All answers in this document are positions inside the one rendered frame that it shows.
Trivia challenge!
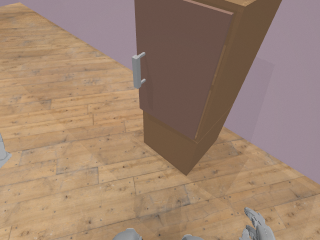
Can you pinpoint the right robot hand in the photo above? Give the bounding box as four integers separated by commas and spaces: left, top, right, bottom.
239, 207, 276, 240

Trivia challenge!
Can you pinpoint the cupboard door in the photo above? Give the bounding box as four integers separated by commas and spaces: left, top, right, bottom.
134, 0, 234, 140

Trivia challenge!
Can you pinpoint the handle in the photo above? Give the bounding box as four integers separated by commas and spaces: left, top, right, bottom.
131, 52, 146, 89

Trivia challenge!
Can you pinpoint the robot left shin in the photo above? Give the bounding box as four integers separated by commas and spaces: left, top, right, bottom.
125, 228, 137, 233

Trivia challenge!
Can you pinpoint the robot left thigh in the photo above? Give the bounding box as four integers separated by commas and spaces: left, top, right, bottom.
112, 230, 142, 240

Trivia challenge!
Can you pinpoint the left robot hand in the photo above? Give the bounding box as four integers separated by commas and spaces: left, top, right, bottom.
0, 133, 12, 168

